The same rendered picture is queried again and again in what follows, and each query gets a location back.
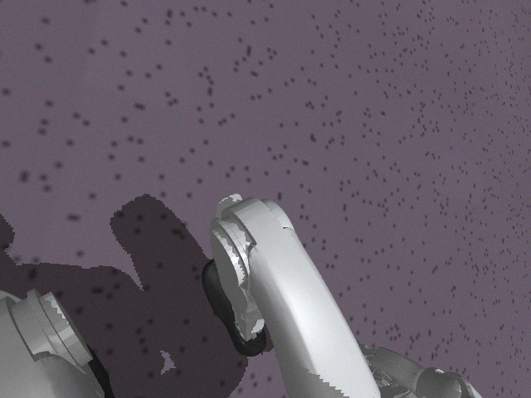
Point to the right robot foot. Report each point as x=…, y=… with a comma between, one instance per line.
x=222, y=307

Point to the right robot arm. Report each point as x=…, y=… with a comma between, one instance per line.
x=434, y=383

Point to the right robot hand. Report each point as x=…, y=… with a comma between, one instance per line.
x=396, y=374

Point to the left robot foot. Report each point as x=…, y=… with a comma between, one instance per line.
x=100, y=374

